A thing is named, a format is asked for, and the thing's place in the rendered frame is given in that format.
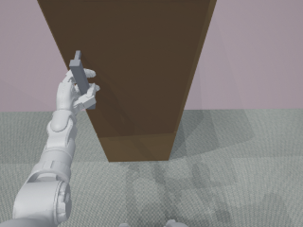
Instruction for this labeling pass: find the handle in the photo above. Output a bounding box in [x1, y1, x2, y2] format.
[69, 50, 96, 110]

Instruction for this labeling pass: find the left robot forearm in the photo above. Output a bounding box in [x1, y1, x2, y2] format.
[12, 110, 78, 219]

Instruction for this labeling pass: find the robot right shin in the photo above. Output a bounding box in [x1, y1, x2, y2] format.
[165, 219, 176, 226]

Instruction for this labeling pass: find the cupboard door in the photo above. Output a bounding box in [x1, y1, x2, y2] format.
[39, 0, 210, 138]

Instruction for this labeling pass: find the robot left upper arm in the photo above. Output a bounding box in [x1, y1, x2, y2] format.
[0, 180, 72, 227]

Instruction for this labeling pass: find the robot left hand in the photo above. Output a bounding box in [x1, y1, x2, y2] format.
[56, 68, 100, 116]

